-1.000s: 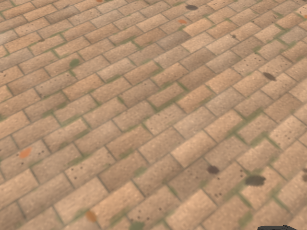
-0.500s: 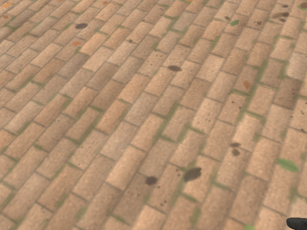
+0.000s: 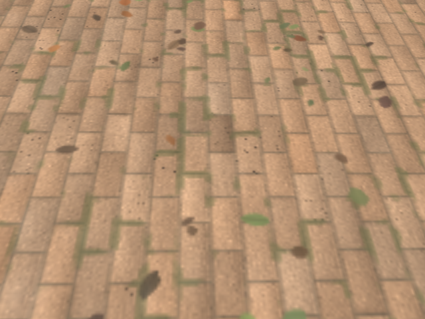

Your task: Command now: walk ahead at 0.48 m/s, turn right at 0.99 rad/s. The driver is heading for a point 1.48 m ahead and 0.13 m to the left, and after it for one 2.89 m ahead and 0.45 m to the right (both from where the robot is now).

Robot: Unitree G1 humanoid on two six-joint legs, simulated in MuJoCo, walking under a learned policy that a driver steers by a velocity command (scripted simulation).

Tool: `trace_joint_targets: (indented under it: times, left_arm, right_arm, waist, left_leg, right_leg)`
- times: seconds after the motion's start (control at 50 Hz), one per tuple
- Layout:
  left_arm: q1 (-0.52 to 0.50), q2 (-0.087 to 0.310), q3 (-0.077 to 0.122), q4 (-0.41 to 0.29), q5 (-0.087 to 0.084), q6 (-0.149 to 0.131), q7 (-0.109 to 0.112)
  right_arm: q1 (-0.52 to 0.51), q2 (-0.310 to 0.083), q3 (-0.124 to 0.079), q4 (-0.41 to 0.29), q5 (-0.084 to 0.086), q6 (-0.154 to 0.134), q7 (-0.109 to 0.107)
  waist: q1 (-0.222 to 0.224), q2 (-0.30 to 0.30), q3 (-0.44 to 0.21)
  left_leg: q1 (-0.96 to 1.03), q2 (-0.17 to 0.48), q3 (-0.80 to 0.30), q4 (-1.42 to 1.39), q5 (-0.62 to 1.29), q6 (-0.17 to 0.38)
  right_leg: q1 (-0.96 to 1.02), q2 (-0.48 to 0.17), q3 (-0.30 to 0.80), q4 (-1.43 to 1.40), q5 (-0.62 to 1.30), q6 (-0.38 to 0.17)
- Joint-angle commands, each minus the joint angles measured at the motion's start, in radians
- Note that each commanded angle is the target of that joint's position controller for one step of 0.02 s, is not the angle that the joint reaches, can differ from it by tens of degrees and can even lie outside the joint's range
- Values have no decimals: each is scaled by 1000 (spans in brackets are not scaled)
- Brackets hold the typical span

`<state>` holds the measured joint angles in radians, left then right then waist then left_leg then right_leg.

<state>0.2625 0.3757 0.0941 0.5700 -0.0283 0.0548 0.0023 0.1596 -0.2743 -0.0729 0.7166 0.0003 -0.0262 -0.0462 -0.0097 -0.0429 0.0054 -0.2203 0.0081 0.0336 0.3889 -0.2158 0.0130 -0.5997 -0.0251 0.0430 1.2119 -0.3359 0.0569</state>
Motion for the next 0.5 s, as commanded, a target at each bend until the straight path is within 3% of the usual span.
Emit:
trace_joint_targets:
  times: [0.02, 0.08, 0.1, 0.12, 0.14, 0.16, 0.18, 0.22, 0.24, 0.26, 0.28, 0.3, 0.32, 0.34, 0.38, 0.4, 0.44, 0.5]
  left_arm:
    - [-129, 63, 8, -130, -1, -42, -6]
    - [-122, 30, -4, -130, -2, -54, -5]
    - [-156, 33, -10, -122, 100, -17, -59]
    - [-141, 18, -11, -114, 89, -6, -86]
    - [-101, -19, -17, -102, -17, -43, -43]
    - [-111, -27, -31, -99, -21, -60, -32]
    - [-127, -34, -39, -97, -7, -72, -28]
    - [-130, -21, -36, -103, 8, -82, -29]
    - [-61, -11, -26, -82, 7, -86, -29]
    - [64, 42, 4, -36, 5, -85, -24]
    - [182, 106, 30, -16, 15, -80, -13]
    - [208, 244, 40, -48, 55, -78, 9]
    - [224, 208, 40, -57, 71, -90, 0]
    - [187, 144, 20, -44, 62, -102, -11]
    - [57, 52, -4, -28, 32, -108, -13]
    - [-4, 28, -10, -30, 31, -110, -5]
    - [-55, 12, -9, -31, 49, -121, 19]
    - [-91, 14, -2, -8, 54, -117, 46]
  right_arm:
    - [83, -193, -49, -43, -2, -31, -1]
    - [104, -197, -49, -35, -8, -48, 13]
    - [150, -197, -40, -16, -64, -50, 38]
    - [128, -203, -44, -16, -62, -54, 52]
    - [76, -208, -47, -28, 2, -58, 44]
    - [78, -200, -43, -21, 15, -59, 44]
    - [86, -194, -41, -10, 16, -56, 47]
    - [118, -230, -47, 17, 28, -36, 56]
    - [109, -238, -44, 27, 40, -25, 62]
    - [126, -204, -28, 38, 35, -24, 69]
    - [123, -136, 0, 32, 17, -34, 75]
    - [159, -16, 37, -24, -24, -46, 81]
    - [191, -119, 8, 12, 26, -49, 66]
    - [165, -172, -11, 17, 48, -38, 59]
    - [127, -154, -14, 20, 31, -7, 43]
    - [135, -154, -22, 23, 28, 11, 39]
    - [139, -120, -24, 17, 29, 34, 39]
    - [70, -70, -17, -35, 22, 55, 44]
  waist:
    - [-76, 190, -22]
    - [-66, 173, 9]
    - [-58, 95, 24]
    - [-41, 157, 39]
    - [-27, 214, 60]
    - [-21, 188, 75]
    - [-26, 150, 91]
    - [-16, 146, 93]
    - [34, 148, 76]
    - [94, 118, 13]
    - [157, 44, -89]
    - [106, -321, -204]
    - [143, -252, -295]
    - [123, -173, -218]
    - [58, -134, -104]
    - [27, -143, -69]
    - [-2, -116, -64]
    - [-10, -72, -21]
  left_leg:
    - [251, 285, -271, -237, -414, 135]
    - [200, 310, -224, -271, -400, 150]
    - [108, 308, -153, -292, -403, 128]
    - [62, 292, -94, -299, -378, 106]
    - [71, 274, -82, -288, -254, 131]
    - [72, 279, -50, -276, -183, 136]
    - [44, 272, -23, -262, -106, 141]
    - [29, 288, -32, -204, 0, 149]
    - [-8, 283, -37, -139, 69, 139]
    - [-56, 238, -15, 15, 225, 110]
    - [-150, 156, 54, 259, 166, 43]
    - [-425, 13, 54, 665, -385, -57]
    - [-437, -27, -138, 851, -403, -73]
    - [-460, 20, -150, 904, -367, -70]
    - [-473, 81, -104, 850, -251, -70]
    - [-429, 93, -93, 833, -188, -77]
    - [-395, 80, -67, 837, -92, -89]
    - [-430, 92, -54, 690, -21, -100]
  right_leg:
    - [-297, -80, -17, 10, 27, 7]
    - [-274, -102, -2, -43, 67, 9]
    - [-176, -54, -5, -125, 94, -17]
    - [-108, -49, -20, -203, 109, -32]
    - [-90, -81, -16, -244, 108, -26]
    - [-61, -85, -15, -315, 97, -31]
    - [8, -75, -32, -405, 71, -39]
    - [135, -38, -77, -544, 0, -60]
    - [267, -6, -103, -656, 89, -76]
    - [466, 33, -109, -711, 164, -95]
    - [670, -41, -31, -705, 267, -108]
    - [866, -383, 365, -762, 611, -213]
    - [771, -457, 495, -821, 677, -313]
    - [705, -419, 334, -811, 681, -304]
    - [584, -322, 143, -842, 599, -243]
    - [518, -293, 71, -869, 623, -224]
    - [479, -292, -13, -909, 679, -222]
    - [483, -298, -102, -943, 648, -228]
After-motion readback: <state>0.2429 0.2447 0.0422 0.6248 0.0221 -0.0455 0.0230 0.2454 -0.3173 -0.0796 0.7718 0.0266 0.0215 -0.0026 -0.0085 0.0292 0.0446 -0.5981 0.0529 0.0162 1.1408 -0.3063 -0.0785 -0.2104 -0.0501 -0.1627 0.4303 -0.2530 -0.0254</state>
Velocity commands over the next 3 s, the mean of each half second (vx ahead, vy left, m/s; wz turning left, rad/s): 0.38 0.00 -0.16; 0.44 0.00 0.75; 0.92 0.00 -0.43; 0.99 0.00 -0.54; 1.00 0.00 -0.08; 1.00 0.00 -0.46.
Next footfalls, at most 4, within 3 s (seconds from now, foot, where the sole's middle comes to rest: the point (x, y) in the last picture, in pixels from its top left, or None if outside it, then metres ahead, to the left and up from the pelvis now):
0.28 right None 0.16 -0.23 -0.78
0.80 left None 0.28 0.01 -0.78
1.26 right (206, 233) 0.78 0.02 -0.78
1.72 left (151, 147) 1.17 0.25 -0.78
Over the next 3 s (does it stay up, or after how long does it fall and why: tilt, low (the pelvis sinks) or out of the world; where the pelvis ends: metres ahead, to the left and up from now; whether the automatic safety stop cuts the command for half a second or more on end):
stays up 2.21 -0.05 -0.03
